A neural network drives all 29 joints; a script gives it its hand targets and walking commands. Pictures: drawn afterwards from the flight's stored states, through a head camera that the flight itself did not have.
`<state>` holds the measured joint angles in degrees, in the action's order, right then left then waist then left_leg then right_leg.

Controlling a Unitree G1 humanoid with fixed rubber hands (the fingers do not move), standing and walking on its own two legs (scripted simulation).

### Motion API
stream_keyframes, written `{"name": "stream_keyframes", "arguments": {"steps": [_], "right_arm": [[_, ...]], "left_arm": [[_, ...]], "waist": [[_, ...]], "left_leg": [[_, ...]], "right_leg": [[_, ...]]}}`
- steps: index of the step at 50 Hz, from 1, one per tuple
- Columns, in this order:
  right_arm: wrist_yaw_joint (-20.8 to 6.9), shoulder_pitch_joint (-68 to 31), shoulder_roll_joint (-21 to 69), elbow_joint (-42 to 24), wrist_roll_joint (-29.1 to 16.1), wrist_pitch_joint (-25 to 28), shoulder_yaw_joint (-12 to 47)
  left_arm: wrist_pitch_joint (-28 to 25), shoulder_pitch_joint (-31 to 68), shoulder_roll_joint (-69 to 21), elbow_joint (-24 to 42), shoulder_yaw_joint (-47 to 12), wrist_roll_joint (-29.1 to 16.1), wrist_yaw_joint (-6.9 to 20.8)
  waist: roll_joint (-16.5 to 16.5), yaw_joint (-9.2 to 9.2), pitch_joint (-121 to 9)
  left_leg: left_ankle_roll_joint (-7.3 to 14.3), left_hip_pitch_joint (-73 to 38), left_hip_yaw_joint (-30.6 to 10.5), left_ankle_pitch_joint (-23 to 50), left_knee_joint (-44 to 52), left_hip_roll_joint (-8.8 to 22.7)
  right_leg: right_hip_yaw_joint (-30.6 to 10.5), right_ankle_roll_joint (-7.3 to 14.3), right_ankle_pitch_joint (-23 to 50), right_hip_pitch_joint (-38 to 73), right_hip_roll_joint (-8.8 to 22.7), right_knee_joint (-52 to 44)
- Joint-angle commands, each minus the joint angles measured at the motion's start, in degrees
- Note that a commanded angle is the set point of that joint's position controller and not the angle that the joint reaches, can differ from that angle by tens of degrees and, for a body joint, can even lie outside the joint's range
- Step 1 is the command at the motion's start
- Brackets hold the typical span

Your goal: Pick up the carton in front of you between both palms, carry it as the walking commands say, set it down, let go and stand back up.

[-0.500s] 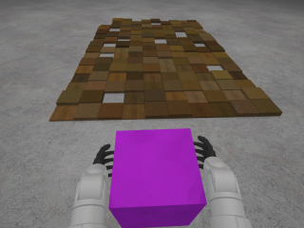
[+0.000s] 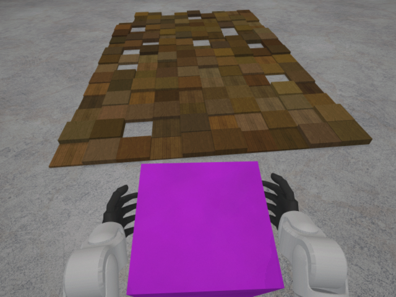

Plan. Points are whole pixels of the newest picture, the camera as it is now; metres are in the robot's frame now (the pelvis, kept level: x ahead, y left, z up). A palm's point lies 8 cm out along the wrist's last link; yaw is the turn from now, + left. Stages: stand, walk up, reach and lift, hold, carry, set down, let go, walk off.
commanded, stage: carry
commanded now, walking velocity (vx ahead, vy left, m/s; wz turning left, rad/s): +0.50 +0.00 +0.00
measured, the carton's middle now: (200, 238) +0.26 +0.01 +0.02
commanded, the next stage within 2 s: none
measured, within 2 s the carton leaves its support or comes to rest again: neither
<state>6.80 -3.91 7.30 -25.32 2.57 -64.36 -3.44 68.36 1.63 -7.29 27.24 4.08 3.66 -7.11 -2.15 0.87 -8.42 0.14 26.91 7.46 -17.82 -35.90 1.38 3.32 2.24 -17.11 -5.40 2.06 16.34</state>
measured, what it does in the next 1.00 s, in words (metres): walks ahead: left foot, then right foot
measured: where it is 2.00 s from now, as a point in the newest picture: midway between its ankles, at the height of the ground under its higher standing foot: (209, 158)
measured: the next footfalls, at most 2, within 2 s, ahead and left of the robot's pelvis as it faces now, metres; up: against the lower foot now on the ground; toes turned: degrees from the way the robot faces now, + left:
left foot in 0.12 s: +0.20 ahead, +0.12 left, +0.00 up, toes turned +10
right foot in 0.54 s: +0.50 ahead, -0.12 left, +0.00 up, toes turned -14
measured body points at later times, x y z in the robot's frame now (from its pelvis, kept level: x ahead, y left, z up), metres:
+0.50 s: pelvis +0.31 -0.01 -0.01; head +0.29 -0.01 +0.44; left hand +0.56 +0.13 +0.07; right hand +0.55 -0.17 +0.08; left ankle +0.16 +0.11 -0.75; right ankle +0.44 -0.12 -0.73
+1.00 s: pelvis +0.63 -0.03 -0.02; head +0.60 -0.03 +0.43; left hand +0.87 +0.12 +0.08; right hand +0.87 -0.19 +0.09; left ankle +0.78 +0.09 -0.73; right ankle +0.46 -0.11 -0.75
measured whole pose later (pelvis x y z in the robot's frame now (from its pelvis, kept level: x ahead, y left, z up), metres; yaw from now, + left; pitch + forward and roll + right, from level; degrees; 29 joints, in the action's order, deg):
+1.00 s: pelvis +0.63 -0.03 -0.02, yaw -1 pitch +3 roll +1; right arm 7.8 2.5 7.5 -34.4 2.5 -66.5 -1.7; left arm 68.5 -3.5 -7.6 33.8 1.7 2.3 -7.2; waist -0.8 0.0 -7.1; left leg 0.8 32.1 12.0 -2.2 -32.2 5.8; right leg 12.9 -0.5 -21.9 5.2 2.6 14.2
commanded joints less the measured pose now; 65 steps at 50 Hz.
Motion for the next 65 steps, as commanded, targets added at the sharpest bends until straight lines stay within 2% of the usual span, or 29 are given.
{"name": "stream_keyframes", "arguments": {"steps": [1,4,5,6,7,8,10,12,19,21,24,25,26,27,28,30,33,37,40,47,50,51,52,53,56,58,61,62,65], "right_arm": [[-1.41,-12.06,43.98,-4.16,-13.29,-3.98,33.77],[-0.23,-14.3,41.42,-6.64,-14.37,-4.38,32.67],[0.4,-14.91,39.15,-5.2,-13.41,-4.93,32.09],[0.9,-14.28,37.21,-7.79,-13.2,-4.72,31.02],[1.11,-17.23,37.08,-10.03,-14.4,-4.61,31.5],[1.15,-15.9,38.96,-6.2,-15.12,-5.06,30.46],[0.46,-14.48,41.52,-5.28,-15.54,-4.76,31.04],[-0.44,-16.02,43.23,-5.84,-16.44,-4.37,32.44],[-5.29,-14.24,45.71,-8.37,-18.75,-3.42,38.63],[-5.84,-12.9,44.34,-8.27,-18.42,-2.98,38.24],[-5.98,-10.83,42.35,-7.41,-15.57,-3.12,38.29],[-5.91,-11.59,41.99,-6.57,-15.2,-3.25,36.06],[-5.69,-13.85,41.62,-7.37,-15.09,-3.99,36.34],[-5.5,-12.1,39.87,-8.62,-14.2,-4.32,37.73],[-5.4,-11.18,40.76,-5.85,-14.34,-4.38,38.14],[-6.42,-12.55,46.87,-6.61,-15.91,-3.15,38.54],[-6.61,-10.05,51.09,-4.74,-13.41,-1.18,38.47],[-6.02,-6.86,50.01,-3.36,-10.81,-0.03,36.84],[-5.41,-12.07,48.39,-9.1,-12.88,0.26,40.53],[-3.57,-15.57,39.5,-12.38,-15.44,-3.64,38.09],[-2.39,-16.42,35.2,-13.6,-16.57,-4.7,35.34],[-1.78,-15.17,32.3,-10.54,-15.6,-5.25,32.41],[-1.46,-16.11,32.25,-13.84,-18.53,-5.3,32.93],[-0.83,-15.92,32.14,-10.96,-17.44,-6.02,32.39],[-0.87,-21.06,34.6,-11.93,-18.05,-5.92,31.82],[-1.5,-25.73,35.5,-11.64,-18.22,-5.17,31.89],[-1.67,-33.79,35.26,-9.53,-18.5,-4.3,33.62],[-1.5,-36.27,33.72,-4.84,-17.84,-4.21,31.68],[0.42,-37.9,27.2,3.34,-15.58,-3.96,28.01]], "left_arm": [[0.44,21.17,-36.0,10.18,-33.7,-16.19,3.36],[1.19,23.29,-34.97,12.16,-33.02,-18.11,2.32],[1.32,24.11,-33.04,10.96,-32.43,-17.66,1.9],[1.81,25.0,-32.11,13.17,-31.78,-18.02,1.71],[1.86,27.03,-32.1,13.52,-32.44,-18.94,1.66],[1.68,28.28,-32.97,14.4,-33.41,-19.03,1.39],[1.12,26.46,-35.41,12.72,-33.22,-18.62,1.42],[0.67,23.31,-37.42,8.06,-31.31,-16.45,1.66],[-1.53,20.09,-43.45,9.33,-34.47,-13.32,3.1],[-1.22,18.99,-41.29,10.46,-35.14,-12.49,3.73],[-0.95,17.75,-41.89,8.07,-36.07,-14.66,4.92],[-0.95,18.77,-41.32,8.93,-36.68,-14.31,4.76],[-0.82,16.05,-38.11,6.52,-33.07,-12.81,5.04],[-0.86,14.91,-38.6,6.0,-34.29,-13.95,5.13],[-0.69,15.03,-39.15,6.12,-35.31,-14.07,5.35],[-1.62,19.25,-45.24,9.89,-38.5,-17.41,6.49],[-2.91,22.35,-49.04,9.98,-39.81,-19.61,7.98],[-3.76,18.16,-45.55,9.68,-39.26,-17.71,8.56],[-3.91,17.29,-43.19,8.55,-38.01,-16.44,8.1],[-1.32,19.41,-33.85,14.21,-34.21,-15.69,4.46],[0.9,21.99,-30.33,15.06,-33.96,-16.14,2.12],[1.65,24.28,-28.27,18.03,-34.89,-15.89,1.32],[2.04,23.92,-28.45,20.07,-34.67,-17.45,0.98],[2.38,27.45,-27.15,20.0,-34.2,-18.14,0.81],[2.48,28.99,-31.93,14.56,-33.19,-17.98,1.13],[1.7,33.11,-34.7,12.94,-33.19,-17.14,0.85],[0.45,37.39,-32.61,7.97,-31.97,-15.94,0.08],[0.13,39.33,-29.58,5.65,-30.55,-13.84,-0.19],[0.38,44.22,-25.21,-1.25,-25.98,-11.27,-2.27]], "waist": [[-11.83,0.54,-6.09],[-6.85,-0.77,-5.67],[-3.12,-1.92,-8.57],[13.68,-3.29,-12.49],[16.57,-2.86,-10.55],[13.66,-3.31,-8.24],[3.92,-1.73,-7.73],[5.82,-1.59,-7.22],[9.01,-1.86,-1.58],[15.12,-2.27,-3.2],[8.64,-0.38,-7.08],[6.25,0.49,-9.6],[-9.44,0.8,-8.98],[-18.97,1.07,-10.06],[-10.67,0.62,-9.49],[1.67,0.33,-9.82],[-4.89,0.32,-9.14],[-0.77,0.15,-7.47],[-9.52,-0.68,-2.88],[-6.82,-0.01,4.14],[-0.38,-2.06,-3.65],[9.48,-4.43,-9.4],[24.69,-2.98,-17.08],[20.77,-2.39,-13.01],[7.68,-3.83,-10.54],[8.58,-1.71,-11.29],[8.13,-4.36,-8.72],[5.68,-2.93,-7.41],[10.95,-2.79,-5.88]], "left_leg": [[0.51,4.59,3.74,5.66,6.45,-0.3],[2.83,-18.69,5.9,7.9,9.14,-1.97],[5.65,-31.27,-2.09,2.17,11.12,4.45],[12.88,-38.95,-28.37,-6.11,17.18,19.73],[16.87,-39.39,-39.08,-1.29,23.14,25.09],[17.55,-37.81,-34.99,1.93,23.73,23.43],[13.22,-29.91,-30.23,4.06,25.53,22.74],[8.85,-25.73,-16.51,5.02,26.26,17.86],[5.56,-25.06,-3.13,17.95,24.77,11.84],[5.58,-25.9,-0.89,15.91,24.63,12.79],[1.31,-21.22,5.59,27.41,7.61,8.09],[0.22,-10.83,6.19,26.79,-3.46,7.35],[-2.35,1.26,6.12,9.5,-20.77,1.89],[-1.76,14.12,0.66,-8.91,-31.92,-2.75],[0.28,16.42,-5.99,-10.22,-40.16,1.95],[1.08,12.85,-8.32,-4.59,-37.03,7.05],[0.05,8.68,-5.08,2.76,-24.13,7.53],[0.74,9.83,-1.58,9.7,-14.6,6.41],[-0.43,10.88,1.1,12.79,-6.09,4.87],[0.57,4.06,5.8,16.39,4.82,4.39],[3.64,-17.43,8.15,9.28,8.8,0.09],[6.35,-29.41,-8.64,-2.48,13.67,10.45],[13.61,-42.48,-35.26,-3.03,20.35,22.51],[15.39,-40.88,-35.53,4.21,21.93,22.99],[10.23,-31.94,-20.47,13.0,21.57,20.19],[6.67,-27.03,-12.08,11.45,20.87,16.83],[8.53,-23.03,-6.74,9.86,22.81,15.56],[8.0,-21.81,-4.13,10.54,22.79,13.89],[9.43,-18.25,-2.58,4.72,24.51,12.88]], "right_leg": [[-8.05,4.29,24.91,11.46,13.04,0.28],[1.08,2.1,19.66,-6.11,7.67,10.25],[4.27,-0.24,18.98,-16.06,4.29,22.29],[6.95,-3.32,6.01,-29.89,-0.66,42.46],[0.92,-2.46,-10.46,-36.15,-1.52,52.87],[-3.05,-1.53,-11.65,-39.76,0.84,55.59],[-4.21,0.45,-9.0,-38.24,5.24,52.53],[-2.22,-1.89,-3.91,-31.54,5.89,39.54],[8.72,-2.85,4.9,-25.17,-0.48,16.89],[9.7,-2.61,10.13,-21.93,0.73,13.95],[13.36,-0.89,8.83,-3.68,-1.72,10.2],[7.98,1.09,5.45,8.9,1.71,10.67],[-17.24,6.18,-5.52,12.05,16.46,2.22],[-32.73,12.23,3.17,19.9,22.63,-4.69],[-30.11,13.1,14.1,18.71,22.78,-2.08],[-23.84,10.27,12.51,9.53,21.94,-3.71],[-7.99,3.81,7.16,3.21,17.04,-7.28],[-0.73,4.72,12.1,6.14,15.33,-8.0],[3.71,3.58,14.12,8.07,13.38,-7.87],[7.24,4.1,19.09,6.15,12.05,-5.69],[11.12,2.13,28.33,0.95,8.44,16.64],[11.47,-0.61,17.29,-9.69,3.62,33.13],[7.19,-3.55,-2.87,-25.02,-3.27,49.25],[0.23,-1.38,-11.1,-30.75,-0.74,56.38],[-2.17,0.03,-3.63,-32.98,4.86,55.5],[-1.95,0.38,-0.5,-27.13,4.66,45.75],[2.67,-0.42,3.34,-29.24,3.62,41.25],[2.04,0.39,3.47,-28.98,3.46,38.52],[3.34,-0.25,5.9,-25.06,2.49,26.51]]}}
